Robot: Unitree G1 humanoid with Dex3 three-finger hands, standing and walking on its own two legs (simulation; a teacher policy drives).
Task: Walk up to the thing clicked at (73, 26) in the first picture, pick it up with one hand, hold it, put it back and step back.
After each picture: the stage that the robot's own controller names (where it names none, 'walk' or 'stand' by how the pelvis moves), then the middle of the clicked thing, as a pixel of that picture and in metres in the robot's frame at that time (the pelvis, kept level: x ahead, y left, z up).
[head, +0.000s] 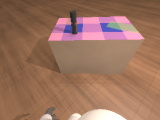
stand; (73, 23) +0.97 +0.27 +0.08
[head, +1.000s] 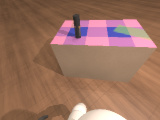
walk; (77, 27) +0.89 +0.26 +0.09
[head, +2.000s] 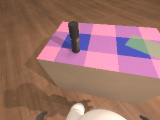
stand; (74, 39) +0.57 +0.20 +0.11
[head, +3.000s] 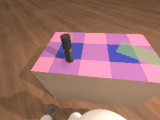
stand; (67, 49) +0.52 +0.23 +0.08
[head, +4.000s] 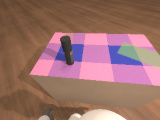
stand; (68, 52) +0.49 +0.22 +0.08
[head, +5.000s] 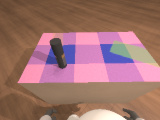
stand; (59, 55) +0.44 +0.26 +0.08
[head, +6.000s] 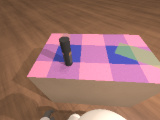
stand; (66, 53) +0.48 +0.22 +0.08
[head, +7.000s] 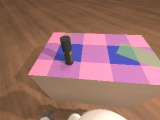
stand; (67, 52) +0.49 +0.22 +0.08
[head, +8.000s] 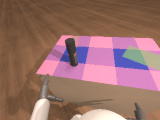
rise first; (72, 53) +0.49 +0.22 +0.08
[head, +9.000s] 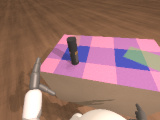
go down; (73, 52) +0.51 +0.21 +0.09
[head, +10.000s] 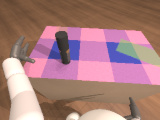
go down; (64, 50) +0.47 +0.20 +0.10
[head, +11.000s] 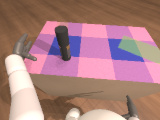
close in; (64, 46) +0.48 +0.20 +0.11
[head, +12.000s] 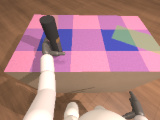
close; (53, 39) +0.50 +0.23 +0.14
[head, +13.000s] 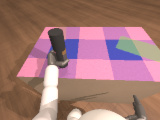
lift; (60, 51) +0.41 +0.21 +0.17
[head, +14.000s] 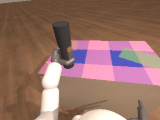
lift; (65, 48) +0.32 +0.17 +0.29
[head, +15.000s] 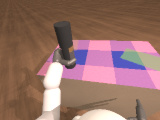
hold; (67, 48) +0.33 +0.17 +0.28
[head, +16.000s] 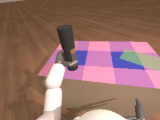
hold; (69, 50) +0.33 +0.16 +0.27
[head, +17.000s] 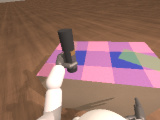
crouch; (69, 52) +0.34 +0.16 +0.25
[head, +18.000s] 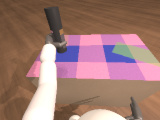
crouch; (57, 32) +0.47 +0.22 +0.28
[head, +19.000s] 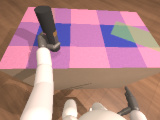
lower; (50, 33) +0.52 +0.23 +0.15
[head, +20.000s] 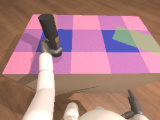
lower; (52, 39) +0.50 +0.23 +0.15
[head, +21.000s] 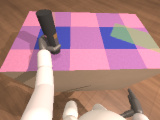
lower; (50, 35) +0.51 +0.23 +0.15
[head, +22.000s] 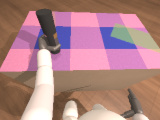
lower; (50, 35) +0.51 +0.23 +0.15
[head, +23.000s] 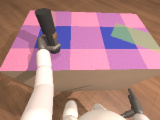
loosen; (50, 35) +0.51 +0.23 +0.15
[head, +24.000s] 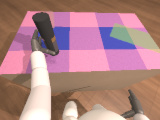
withdraw; (49, 38) +0.49 +0.23 +0.15
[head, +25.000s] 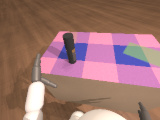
sink last; (70, 50) +0.49 +0.22 +0.11
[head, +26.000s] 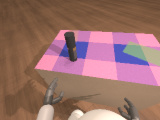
stand; (71, 48) +0.51 +0.22 +0.10
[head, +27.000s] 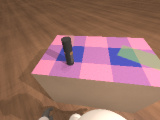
stand; (68, 52) +0.50 +0.22 +0.09
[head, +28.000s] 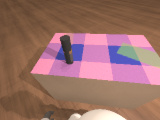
stand; (67, 51) +0.50 +0.23 +0.08
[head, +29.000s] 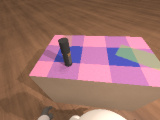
stand; (66, 53) +0.49 +0.24 +0.08
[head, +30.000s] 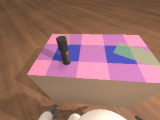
stand; (64, 52) +0.50 +0.25 +0.08
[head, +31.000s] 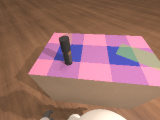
stand; (66, 52) +0.49 +0.24 +0.08
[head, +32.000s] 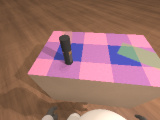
walk; (67, 51) +0.48 +0.23 +0.08
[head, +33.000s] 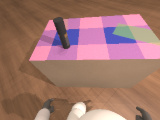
walk; (63, 35) +0.61 +0.27 +0.11
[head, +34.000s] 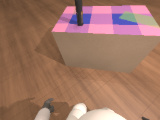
walk; (79, 13) +0.97 +0.21 +0.11
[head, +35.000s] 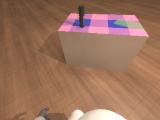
stand; (81, 17) +1.15 +0.22 +0.10
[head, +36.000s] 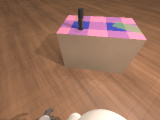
stand; (80, 19) +1.11 +0.20 +0.08
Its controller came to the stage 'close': yes
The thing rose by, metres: 0.21
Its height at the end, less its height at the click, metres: +0.00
